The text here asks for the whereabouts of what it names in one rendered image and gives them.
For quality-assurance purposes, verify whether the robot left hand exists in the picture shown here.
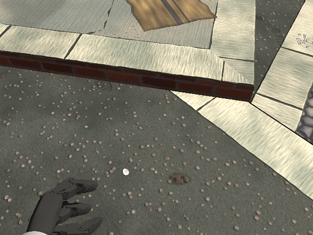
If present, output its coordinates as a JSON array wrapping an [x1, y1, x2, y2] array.
[[26, 177, 103, 235]]

